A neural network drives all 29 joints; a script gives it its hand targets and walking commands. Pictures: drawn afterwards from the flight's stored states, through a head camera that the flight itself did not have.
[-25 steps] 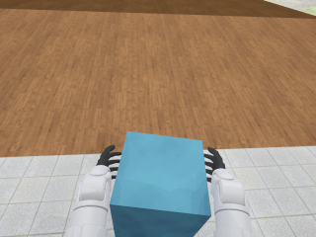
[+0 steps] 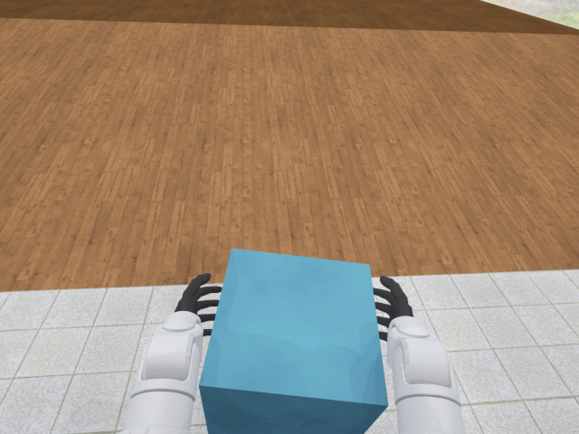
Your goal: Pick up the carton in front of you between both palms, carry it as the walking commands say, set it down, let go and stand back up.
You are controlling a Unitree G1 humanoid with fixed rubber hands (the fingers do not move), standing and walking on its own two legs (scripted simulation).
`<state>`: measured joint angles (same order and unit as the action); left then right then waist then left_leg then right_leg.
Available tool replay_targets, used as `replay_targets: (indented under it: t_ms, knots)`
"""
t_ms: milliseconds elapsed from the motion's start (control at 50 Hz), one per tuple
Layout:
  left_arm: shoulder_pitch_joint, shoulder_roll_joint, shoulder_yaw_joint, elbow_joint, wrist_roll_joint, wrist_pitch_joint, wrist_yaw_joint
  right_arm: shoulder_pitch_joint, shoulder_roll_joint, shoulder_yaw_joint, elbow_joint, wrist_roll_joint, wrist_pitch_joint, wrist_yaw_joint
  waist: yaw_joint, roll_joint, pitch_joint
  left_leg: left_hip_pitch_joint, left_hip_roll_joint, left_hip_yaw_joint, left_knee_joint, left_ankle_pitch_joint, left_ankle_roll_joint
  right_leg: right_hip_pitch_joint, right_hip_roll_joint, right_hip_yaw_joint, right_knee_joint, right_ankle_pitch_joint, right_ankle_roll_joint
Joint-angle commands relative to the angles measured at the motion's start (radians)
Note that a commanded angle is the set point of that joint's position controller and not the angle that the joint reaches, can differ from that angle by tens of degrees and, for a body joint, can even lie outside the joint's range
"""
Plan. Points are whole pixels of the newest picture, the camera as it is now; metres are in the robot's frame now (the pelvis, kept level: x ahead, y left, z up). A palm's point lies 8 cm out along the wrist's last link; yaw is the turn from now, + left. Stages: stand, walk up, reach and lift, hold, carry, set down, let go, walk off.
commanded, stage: carry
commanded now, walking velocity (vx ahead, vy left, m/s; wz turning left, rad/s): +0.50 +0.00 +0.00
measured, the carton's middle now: (288, 357) +0.28 +0.00 -0.03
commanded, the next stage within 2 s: none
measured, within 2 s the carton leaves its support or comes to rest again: neither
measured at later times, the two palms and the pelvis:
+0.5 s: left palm (206, 248) +0.41 +0.14 +0.08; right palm (390, 253) +0.41 -0.16 +0.08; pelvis +0.14 +0.00 -0.02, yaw -2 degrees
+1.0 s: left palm (263, 168) +0.70 +0.07 +0.05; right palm (392, 174) +0.70 -0.23 +0.05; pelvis +0.43 -0.07 -0.01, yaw +0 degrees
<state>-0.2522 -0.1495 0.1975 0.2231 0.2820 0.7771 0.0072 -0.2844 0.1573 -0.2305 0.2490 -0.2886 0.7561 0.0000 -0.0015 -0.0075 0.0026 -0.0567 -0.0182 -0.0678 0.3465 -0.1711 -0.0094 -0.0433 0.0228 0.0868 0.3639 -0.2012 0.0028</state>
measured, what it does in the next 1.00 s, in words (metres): walks ahead: left foot, then right foot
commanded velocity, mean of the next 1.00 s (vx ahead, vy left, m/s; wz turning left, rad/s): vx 0.50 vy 0.00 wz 0.00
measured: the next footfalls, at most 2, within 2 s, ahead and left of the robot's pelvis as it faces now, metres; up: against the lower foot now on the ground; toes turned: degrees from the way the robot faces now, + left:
left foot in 0.46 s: +0.22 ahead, +0.09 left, +0.00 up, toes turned +9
right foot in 0.86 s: +0.52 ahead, -0.15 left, +0.00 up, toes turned -15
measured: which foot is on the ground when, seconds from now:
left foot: down 0.00-0.20, up 0.22-0.44, down 0.46-0.88, up 0.90-1.00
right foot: down 0.00-0.48, up 0.50-0.84, down 0.86-1.00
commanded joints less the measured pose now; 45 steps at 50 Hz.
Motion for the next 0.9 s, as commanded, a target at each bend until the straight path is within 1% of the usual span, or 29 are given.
replay_targets:
  t_ms: [0, 20, 40, 100, 120, 140, 160, 180, 200, 220, 240, 280, 320, 380, 420, 440, 460, 480, 500, 520, 560, 600, 620, 720, 780, 820, 840, 860, 880]
  knots:
    - [-0.533, -0.922, -0.537, -0.080, -0.296, -0.043, -0.246, -0.435, 0.932, 0.532, -0.023, 0.275, -0.018, 0.245, 0.002, 0.048, -0.211, -0.069, 0.114, -0.030, -0.024, -0.253, 0.024, -0.156, -0.090, 0.014, 0.001, -0.206, -0.024]
    - [-0.542, -0.920, -0.562, -0.103, -0.307, -0.041, -0.245, -0.431, 0.929, 0.553, -0.052, 0.287, -0.015, 0.242, -0.001, 0.050, -0.189, -0.113, 0.117, -0.051, -0.047, -0.474, 0.033, -0.223, -0.073, 0.017, 0.000, -0.396, -0.025]
    - [-0.559, -0.922, -0.585, -0.131, -0.322, -0.038, -0.243, -0.437, 0.930, 0.574, -0.076, 0.299, -0.011, 0.236, -0.005, 0.058, -0.167, -0.127, 0.133, -0.078, -0.060, -0.575, 0.044, -0.287, -0.060, 0.008, 0.022, -0.468, -0.023]
    - [-0.571, -0.925, -0.665, -0.226, -0.381, -0.004, -0.229, -0.427, 0.926, 0.649, -0.170, 0.342, 0.023, 0.210, -0.009, 0.138, -0.259, -0.092, 0.220, -0.188, -0.109, -0.474, 0.093, -0.293, -0.008, -0.127, 0.215, -0.189, -0.006]
    - [-0.565, -0.918, -0.695, -0.258, -0.405, 0.017, -0.224, -0.411, 0.919, 0.676, -0.210, 0.358, 0.044, 0.199, -0.006, 0.143, -0.280, -0.111, 0.238, -0.192, -0.106, -0.458, 0.108, -0.260, -0.014, -0.149, 0.178, -0.177, -0.012]
    - [-0.562, -0.910, -0.722, -0.287, -0.430, 0.041, -0.221, -0.412, 0.905, 0.701, -0.251, 0.372, 0.069, 0.189, -0.002, 0.129, -0.292, -0.169, 0.224, -0.157, -0.084, -0.460, 0.106, -0.185, -0.018, -0.153, 0.104, -0.190, -0.022]
    - [-0.553, -0.906, -0.746, -0.312, -0.448, 0.068, -0.215, -0.426, 0.893, 0.732, -0.296, 0.393, 0.100, 0.182, 0.002, 0.094, -0.294, -0.238, 0.182, -0.085, -0.029, -0.467, 0.082, -0.114, -0.031, -0.122, 0.038, -0.231, -0.032]
    - [-0.534, -0.886, -0.754, -0.328, -0.459, 0.098, -0.207, -0.442, 0.883, 0.759, -0.331, 0.415, 0.132, 0.177, 0.012, -0.028, -0.263, -0.349, 0.116, 0.013, 0.138, -0.434, 0.043, -0.062, -0.137, 0.043, -0.067, -0.354, -0.064]
    - [-0.505, -0.860, -0.753, -0.337, -0.463, 0.128, -0.199, -0.447, 0.872, 0.781, -0.351, 0.433, 0.165, 0.174, 0.025, -0.211, -0.233, -0.526, 0.036, 0.140, 0.382, -0.336, 0.004, 0.036, -0.295, 0.301, -0.181, -0.460, -0.125]
    - [-0.479, -0.840, -0.752, -0.358, -0.469, 0.159, -0.190, -0.458, 0.858, 0.803, -0.371, 0.462, 0.198, 0.173, 0.026, -0.242, -0.177, -0.667, 0.040, 0.161, 0.432, -0.339, -0.001, 0.076, -0.381, 0.442, -0.215, -0.372, -0.179]
    - [-0.480, -0.826, -0.750, -0.401, -0.477, 0.189, -0.181, -0.468, 0.861, 0.827, -0.398, 0.493, 0.224, 0.174, 0.029, -0.182, -0.170, -0.699, 0.073, 0.123, 0.452, -0.333, 0.004, 0.100, -0.383, 0.424, -0.195, -0.224, -0.204]
    - [-0.470, -0.821, -0.766, -0.468, -0.504, 0.243, -0.169, -0.436, 0.863, 0.854, -0.437, 0.542, 0.270, 0.174, 0.031, -0.116, -0.235, -0.671, 0.069, 0.153, 0.398, -0.283, 0.005, 0.155, -0.340, 0.272, -0.152, -0.013, -0.182]
    - [-0.455, -0.836, -0.798, -0.532, -0.538, 0.285, -0.165, -0.394, 0.877, 0.869, -0.482, 0.573, 0.309, 0.169, 0.030, -0.143, -0.287, -0.572, 0.035, 0.200, 0.315, -0.186, 0.002, 0.149, -0.278, 0.138, -0.120, 0.136, -0.152]
    - [-0.379, -0.847, -0.811, -0.588, -0.559, 0.342, -0.170, -0.315, 0.874, 0.859, -0.542, 0.569, 0.361, 0.154, 0.032, -0.166, -0.302, -0.432, 0.008, 0.252, 0.179, -0.109, 0.002, 0.090, -0.251, 0.040, -0.080, 0.168, -0.140]
    - [-0.322, -0.849, -0.809, -0.605, -0.564, 0.372, -0.177, -0.261, 0.861, 0.844, -0.573, 0.551, 0.388, 0.148, 0.018, -0.110, -0.328, -0.135, -0.020, 0.304, 0.019, 0.000, 0.011, -0.073, -0.213, -0.058, 0.044, 0.155, -0.105]
    - [-0.312, -0.840, -0.803, -0.620, -0.565, 0.386, -0.178, -0.230, 0.873, 0.837, -0.577, 0.547, 0.403, 0.148, 0.010, -0.072, -0.369, 0.085, 0.021, 0.276, 0.017, -0.003, 0.028, -0.218, -0.194, -0.098, 0.145, 0.144, -0.078]
    - [-0.312, -0.831, -0.801, -0.644, -0.575, 0.401, -0.182, -0.192, 0.862, 0.822, -0.592, 0.538, 0.416, 0.147, -0.010, 0.064, -0.406, 0.255, 0.206, 0.041, -0.044, -0.183, 0.067, -0.395, -0.149, -0.161, 0.369, -0.025, -0.033]
    - [-0.372, -0.813, -0.808, -0.687, -0.598, 0.421, -0.184, -0.200, 0.848, 0.807, -0.587, 0.522, 0.423, 0.144, -0.019, 0.279, -0.387, 0.362, 0.461, -0.392, -0.147, -0.322, 0.177, -0.677, -0.039, -0.226, 0.574, -0.265, 0.007]
    - [-0.446, -0.808, -0.823, -0.704, -0.621, 0.435, -0.188, -0.257, 0.856, 0.801, -0.598, 0.528, 0.431, 0.140, -0.024, 0.230, -0.335, 0.315, 0.513, -0.474, -0.158, -0.318, 0.249, -0.750, -0.079, -0.130, 0.702, -0.299, -0.017]
    - [-0.477, -0.809, -0.824, -0.707, -0.636, 0.443, -0.192, -0.295, 0.860, 0.807, -0.623, 0.545, 0.440, 0.138, -0.024, 0.154, -0.298, 0.240, 0.484, -0.415, -0.158, -0.245, 0.249, -0.768, -0.118, -0.113, 0.762, -0.279, -0.034]
    - [-0.485, -0.824, -0.814, -0.671, -0.644, 0.450, -0.190, -0.369, 0.865, 0.816, -0.644, 0.575, 0.455, 0.136, -0.018, 0.037, -0.292, 0.147, 0.412, -0.231, -0.192, -0.219, 0.198, -0.726, -0.169, -0.098, 0.725, -0.169, -0.035]
    - [-0.457, -0.834, -0.801, -0.640, -0.631, 0.454, -0.179, -0.379, 0.865, 0.823, -0.636, 0.590, 0.468, 0.139, -0.019, 0.067, -0.284, 0.097, 0.346, -0.062, -0.217, -0.108, 0.155, -0.654, -0.153, -0.150, 0.590, -0.085, -0.010]
    - [-0.441, -0.837, -0.794, -0.627, -0.616, 0.456, -0.172, -0.373, 0.862, 0.824, -0.626, 0.597, 0.474, 0.142, -0.019, 0.086, -0.284, 0.098, 0.327, -0.019, -0.217, -0.061, 0.152, -0.636, -0.140, -0.172, 0.533, -0.069, 0.002]
    - [-0.377, -0.849, -0.766, -0.567, -0.555, 0.460, -0.150, -0.340, 0.857, 0.819, -0.575, 0.608, 0.488, 0.165, -0.019, 0.145, -0.223, 0.101, 0.270, 0.131, -0.168, 0.184, 0.130, -0.568, -0.088, -0.268, 0.256, 0.044, 0.004]
    - [-0.395, -0.859, -0.772, -0.584, -0.556, 0.456, -0.152, -0.341, 0.864, 0.820, -0.578, 0.602, 0.482, 0.171, -0.018, 0.181, -0.195, 0.076, 0.264, 0.188, -0.122, 0.238, 0.100, -0.450, -0.068, -0.312, 0.166, 0.117, -0.019]
    - [-0.377, -0.869, -0.772, -0.586, -0.560, 0.449, -0.157, -0.335, 0.868, 0.822, -0.590, 0.593, 0.476, 0.170, 0.001, 0.155, -0.247, 0.018, 0.231, 0.273, 0.065, 0.376, 0.065, -0.223, -0.011, -0.372, 0.105, 0.103, -0.030]
    - [-0.365, -0.869, -0.769, -0.582, -0.558, 0.444, -0.160, -0.316, 0.863, 0.824, -0.591, 0.588, 0.473, 0.170, 0.009, 0.108, -0.311, -0.061, 0.193, 0.315, 0.237, 0.385, 0.038, -0.031, -0.008, -0.373, 0.092, 0.055, -0.031]
    - [-0.340, -0.866, -0.767, -0.581, -0.551, 0.442, -0.163, -0.320, 0.853, 0.826, -0.599, 0.584, 0.470, 0.171, 0.034, -0.004, -0.385, -0.217, 0.166, 0.302, 0.483, 0.169, 0.009, 0.156, -0.183, -0.133, 0.037, -0.120, -0.049]
    - [-0.351, -0.861, -0.764, -0.562, -0.550, 0.431, -0.167, -0.336, 0.868, 0.840, -0.623, 0.584, 0.473, 0.171, 0.031, -0.280, -0.441, -0.523, 0.028, 0.257, 0.771, -0.221, -0.036, 0.350, -0.470, 0.388, -0.111, -0.274, -0.184]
